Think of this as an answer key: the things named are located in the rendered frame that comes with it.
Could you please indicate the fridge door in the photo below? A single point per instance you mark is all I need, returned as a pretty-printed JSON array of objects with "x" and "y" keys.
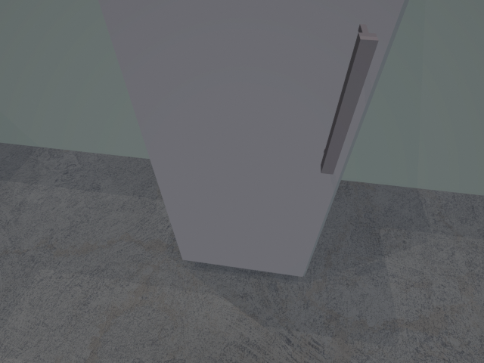
[{"x": 235, "y": 100}]

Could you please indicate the handle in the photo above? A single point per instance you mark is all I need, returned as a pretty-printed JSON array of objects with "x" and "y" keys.
[{"x": 359, "y": 65}]

